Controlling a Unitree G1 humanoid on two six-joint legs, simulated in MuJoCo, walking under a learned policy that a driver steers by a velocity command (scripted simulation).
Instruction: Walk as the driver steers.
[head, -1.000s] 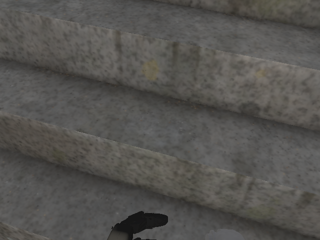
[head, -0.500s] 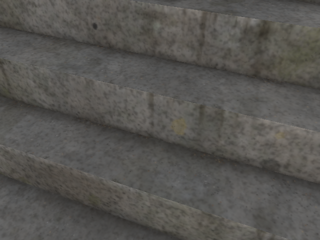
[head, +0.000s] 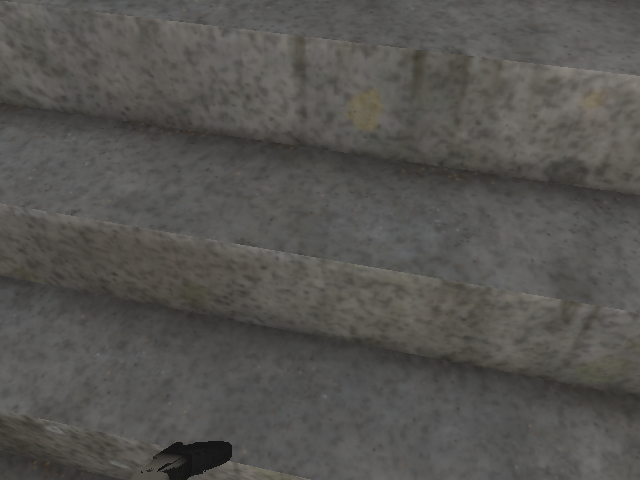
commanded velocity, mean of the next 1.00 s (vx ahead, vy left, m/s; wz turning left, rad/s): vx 0.46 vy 0.01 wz -0.55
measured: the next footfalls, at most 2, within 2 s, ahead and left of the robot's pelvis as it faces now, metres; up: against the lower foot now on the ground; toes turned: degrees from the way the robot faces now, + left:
right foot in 0.68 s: +0.17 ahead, -0.29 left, +0.20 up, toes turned -27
left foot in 1.24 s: +0.41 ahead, -0.30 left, +0.41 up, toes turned -28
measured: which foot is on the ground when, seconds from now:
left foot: down 0.00-0.72, up 0.74-1.00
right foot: down 0.00-0.10, up 0.12-0.66, down 0.68-1.00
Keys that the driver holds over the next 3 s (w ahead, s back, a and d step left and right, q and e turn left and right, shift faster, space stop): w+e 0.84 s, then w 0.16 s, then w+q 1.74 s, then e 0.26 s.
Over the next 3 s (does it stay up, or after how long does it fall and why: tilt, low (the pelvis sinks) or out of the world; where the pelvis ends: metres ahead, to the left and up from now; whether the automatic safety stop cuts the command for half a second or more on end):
stays up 1.01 -0.40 0.96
